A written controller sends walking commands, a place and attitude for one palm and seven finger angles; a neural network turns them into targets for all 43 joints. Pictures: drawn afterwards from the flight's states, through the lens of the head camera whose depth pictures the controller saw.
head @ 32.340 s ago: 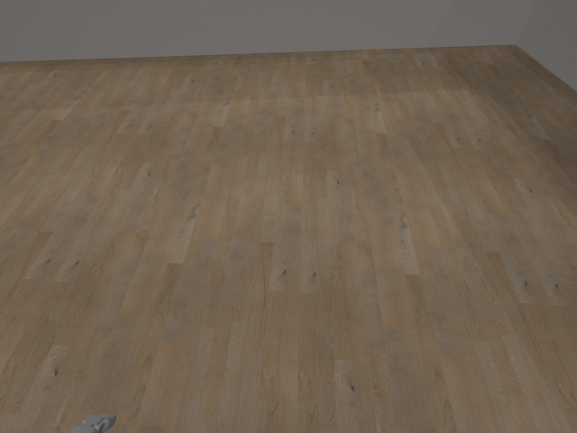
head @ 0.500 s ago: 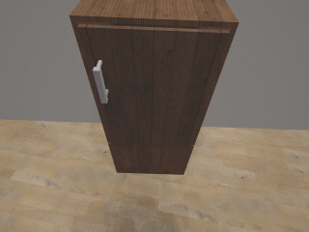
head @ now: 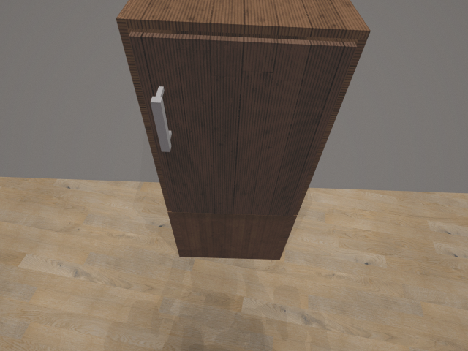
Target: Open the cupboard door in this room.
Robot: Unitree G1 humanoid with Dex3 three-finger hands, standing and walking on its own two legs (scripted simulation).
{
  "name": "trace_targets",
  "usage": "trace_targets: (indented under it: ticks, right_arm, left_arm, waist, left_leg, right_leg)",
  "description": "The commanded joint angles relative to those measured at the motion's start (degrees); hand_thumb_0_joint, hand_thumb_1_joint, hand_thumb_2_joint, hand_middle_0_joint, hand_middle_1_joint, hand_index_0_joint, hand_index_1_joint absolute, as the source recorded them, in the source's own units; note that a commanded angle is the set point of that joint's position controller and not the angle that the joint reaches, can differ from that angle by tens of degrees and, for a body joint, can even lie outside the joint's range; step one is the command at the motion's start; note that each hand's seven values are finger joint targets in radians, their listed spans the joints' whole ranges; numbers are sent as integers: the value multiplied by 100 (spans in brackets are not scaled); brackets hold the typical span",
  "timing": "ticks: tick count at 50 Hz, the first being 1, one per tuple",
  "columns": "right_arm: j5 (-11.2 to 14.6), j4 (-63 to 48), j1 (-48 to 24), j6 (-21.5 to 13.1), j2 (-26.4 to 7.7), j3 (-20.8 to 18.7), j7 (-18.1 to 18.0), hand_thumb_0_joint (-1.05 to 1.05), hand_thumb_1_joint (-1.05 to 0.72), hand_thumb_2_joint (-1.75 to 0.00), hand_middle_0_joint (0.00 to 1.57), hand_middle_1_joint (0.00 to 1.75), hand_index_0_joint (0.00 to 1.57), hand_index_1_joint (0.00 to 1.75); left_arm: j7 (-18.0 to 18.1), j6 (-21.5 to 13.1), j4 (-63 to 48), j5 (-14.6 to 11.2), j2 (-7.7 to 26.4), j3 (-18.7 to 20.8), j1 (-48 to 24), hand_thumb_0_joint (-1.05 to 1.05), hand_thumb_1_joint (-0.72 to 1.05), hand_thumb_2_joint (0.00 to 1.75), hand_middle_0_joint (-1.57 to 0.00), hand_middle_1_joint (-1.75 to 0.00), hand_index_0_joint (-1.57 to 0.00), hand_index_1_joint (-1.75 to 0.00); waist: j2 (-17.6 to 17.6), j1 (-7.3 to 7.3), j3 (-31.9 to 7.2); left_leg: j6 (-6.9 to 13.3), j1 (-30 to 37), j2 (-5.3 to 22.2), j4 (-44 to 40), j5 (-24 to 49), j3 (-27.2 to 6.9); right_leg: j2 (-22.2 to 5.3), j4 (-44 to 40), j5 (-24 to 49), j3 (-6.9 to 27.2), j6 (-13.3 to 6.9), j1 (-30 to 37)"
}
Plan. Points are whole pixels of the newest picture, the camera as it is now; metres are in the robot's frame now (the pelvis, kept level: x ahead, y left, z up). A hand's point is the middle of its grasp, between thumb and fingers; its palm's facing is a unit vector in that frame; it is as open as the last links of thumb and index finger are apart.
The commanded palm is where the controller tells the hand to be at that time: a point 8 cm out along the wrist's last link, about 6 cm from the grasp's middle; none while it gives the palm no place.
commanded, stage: come to a stop and stand still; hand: left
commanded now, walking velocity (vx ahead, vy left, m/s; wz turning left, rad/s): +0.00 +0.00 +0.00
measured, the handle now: (163, 120) +0.55 +0.20 +0.06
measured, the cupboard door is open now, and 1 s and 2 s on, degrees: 0 0 0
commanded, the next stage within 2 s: look again from close up in 0.02 s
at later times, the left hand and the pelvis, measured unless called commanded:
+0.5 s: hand out of the picture +0.02 +0.20 -0.17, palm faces -0.03 -0.96 -0.28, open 7.4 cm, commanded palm none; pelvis -0.02 +0.00 -0.01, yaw -1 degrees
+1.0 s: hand (120, 321) +0.16 +0.19 -0.02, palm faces +0.08 -0.99 -0.08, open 8.0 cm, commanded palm +0.11 +0.26 -0.05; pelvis -0.05 -0.02 -0.06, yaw +0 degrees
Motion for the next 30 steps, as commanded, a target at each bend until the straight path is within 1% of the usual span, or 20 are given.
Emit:
trace_targets:
  ticks: [1,3,5,6,7,8,9,10,11,12,13,14,15,17,18,22,23,25,27,30]
  right_arm:
    - [28,-255,4,-99,-958,-135,-37,0,-90,-90,20,30,20,30]
    - [32,-272,-13,-102,-991,-139,-36,0,-90,-90,20,30,20,30]
    - [26,-293,-88,-109,-1071,-143,-30,0,-90,-90,20,30,20,30]
    - [29,-599,-41,-115,-819,-43,49,0,-90,-90,20,30,20,30]
    - [-24,-719,262,-73,-571,5,92,0,-90,-90,20,30,20,30]
    - [-65,-817,297,-74,-635,19,123,0,-90,-90,20,30,20,30]
    - [-59,-942,236,-67,-762,9,102,0,-90,-90,20,30,20,30]
    - [-57,-1013,208,-67,-817,-11,85,0,-90,-90,20,30,20,30]
    - [-49,-1083,213,-60,-860,-11,65,0,-90,-90,20,30,20,30]
    - [-43,-1124,179,-50,-877,-17,51,0,-90,-90,20,30,20,30]
    - [-50,-1153,166,-49,-844,-12,47,0,-90,-90,20,30,20,30]
    - [-46,-1177,161,-35,-881,-16,48,0,-90,-90,20,30,20,30]
    - [-37,-1178,149,-25,-885,-16,52,0,-90,-90,20,30,20,30]
    - [-40,-1169,98,-16,-893,-26,65,0,-90,-90,20,30,20,30]
    - [-45,-1151,62,-21,-861,-20,67,0,-90,-90,20,30,20,30]
    - [-50,-1078,143,-17,-828,-39,87,0,-90,-90,20,30,20,30]
    - [-51,-1045,164,-29,-789,-35,84,0,-90,-90,20,30,20,30]
    - [-50,-996,147,-63,-848,-37,80,0,-90,-90,20,30,20,30]
    - [-42,-941,146,-85,-864,-35,72,0,-90,-90,20,30,20,30]
    - [-36,-858,106,-84,-867,-29,67,0,-90,-90,20,30,20,30]
  left_arm:
    - [43,-82,-182,-17,856,116,180,0,90,90,-20,-30,-20,-30]
    - [37,-90,-192,-13,901,133,144,0,90,90,-20,-30,-20,-30]
    - [31,-94,-194,-14,965,131,102,0,90,90,-20,-30,-20,-30]
    - [301,-218,-117,83,464,-26,513,0,90,90,-20,-30,-20,-30]
    - [267,-222,-393,24,842,31,313,0,90,90,-20,-30,-20,-30]
    - [227,-232,-491,26,789,35,215,0,90,90,-20,-30,-20,-30]
    - [186,-182,-530,24,790,36,272,0,90,90,-20,-30,-20,-30]
    - [166,-157,-554,25,762,34,282,0,90,90,-20,-30,-20,-30]
    - [151,-131,-567,16,727,27,330,0,90,90,-20,-30,-20,-30]
    - [141,-106,-575,9,697,7,349,0,90,90,-20,-30,-20,-30]
    - [125,-101,-606,27,706,12,325,0,90,90,-20,-30,-20,-30]
    - [118,-90,-629,19,742,10,296,0,90,90,-20,-30,-20,-30]
    - [107,-73,-654,14,777,13,229,0,90,90,-20,-30,-20,-30]
    - [88,-48,-708,11,823,17,174,0,90,90,-20,-30,-20,-30]
    - [82,-50,-723,22,843,18,186,0,90,90,-20,-30,-20,-30]
    - [67,-51,-768,16,914,28,153,0,90,90,-20,-30,-20,-30]
    - [65,-56,-785,24,905,33,163,0,90,90,-20,-30,-20,-30]
    - [60,-66,-758,14,932,49,188,0,90,90,-20,-30,-20,-30]
    - [57,-86,-727,10,953,55,208,0,90,90,-20,-30,-20,-30]
    - [53,-104,-688,8,1010,64,176,0,90,90,-20,-30,-20,-30]
  waist:
    - [128,18,-162]
    - [99,19,-235]
    - [171,11,-279]
    - [662,-47,-244]
    - [696,-175,-585]
    - [884,-98,-582]
    - [858,-84,-707]
    - [819,-69,-722]
    - [649,-55,-714]
    - [409,-41,-666]
    - [292,-25,-506]
    - [116,-46,-428]
    - [49,-61,-320]
    - [63,-49,-96]
    - [142,-29,9]
    - [-195,-65,-61]
    - [-185,-46,-104]
    - [-4,-20,-269]
    - [-93,-7,-396]
    - [-53,5,-382]
  left_leg:
    - [154,244,522,-327,1143,-476]
    - [159,281,537,-314,1233,-475]
    - [153,300,532,-318,1266,-492]
    - [42,41,522,829,2291,-164]
    - [71,-106,460,671,1554,-298]
    - [41,-259,501,523,1392,-319]
    - [110,-205,540,488,1381,-414]
    - [163,-208,571,509,1708,-484]
    - [207,-212,601,503,1828,-496]
    - [242,-212,591,512,1738,-495]
    - [250,-304,566,487,1631,-466]
    - [243,-340,526,474,1369,-433]
    - [236,-422,485,379,1018,-420]
    - [236,-556,441,201,411,-432]
    - [244,-595,414,162,343,-421]
    - [211,-522,363,120,14,-336]
    - [225,-488,375,103,91,-344]
    - [234,-403,406,109,327,-342]
    - [231,-327,435,160,577,-304]
    - [202,-334,418,209,674,-258]
  right_leg:
    - [-474,-377,977,299,-183,-425]
    - [-482,-374,1056,283,-186,-371]
    - [-497,-385,1081,303,-184,-357]
    - [-583,-18,2434,613,-163,-692]
    - [-605,332,2026,466,-311,-478]
    - [-491,461,1300,370,-357,-551]
    - [-347,578,784,311,-350,-662]
    - [-277,664,711,262,-324,-705]
    - [-236,686,654,229,-311,-744]
    - [-226,664,618,226,-292,-799]
    - [-247,650,608,242,-293,-860]
    - [-262,618,576,269,-285,-950]
    - [-268,577,432,298,-275,-1027]
    - [-249,484,25,365,-270,-1200]
    - [-257,457,19,384,-280,-1235]
    - [-301,286,-359,517,-299,-1404]
    - [-281,302,-286,484,-292,-1349]
    - [-293,355,-6,510,-294,-1251]
    - [-331,372,334,514,-295,-1138]
    - [-383,329,586,536,-318,-1059]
